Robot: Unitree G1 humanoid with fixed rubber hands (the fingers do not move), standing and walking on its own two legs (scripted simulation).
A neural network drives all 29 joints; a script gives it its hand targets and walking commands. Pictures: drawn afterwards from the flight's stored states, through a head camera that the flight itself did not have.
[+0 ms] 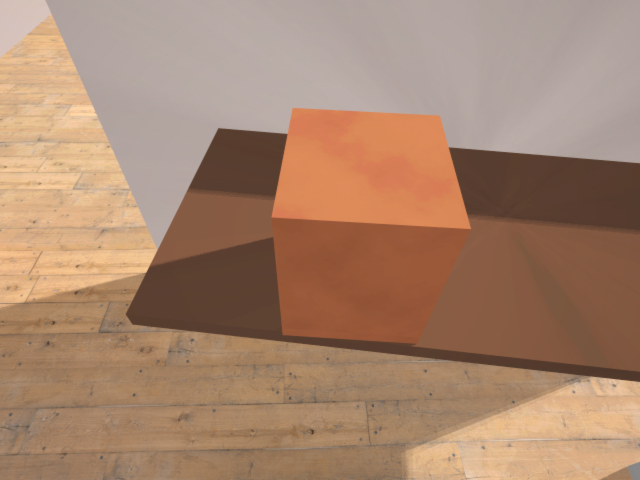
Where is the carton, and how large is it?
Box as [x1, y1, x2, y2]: [271, 108, 470, 343]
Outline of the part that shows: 293,108 271,217 282,333 288,335 416,343 470,229 439,116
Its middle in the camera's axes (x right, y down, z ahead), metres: +0.06 -0.01 +0.55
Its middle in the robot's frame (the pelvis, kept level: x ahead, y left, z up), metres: +0.44 -0.04 +0.07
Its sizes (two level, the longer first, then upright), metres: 0.210 0.200 0.250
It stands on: a table, 0.71 m high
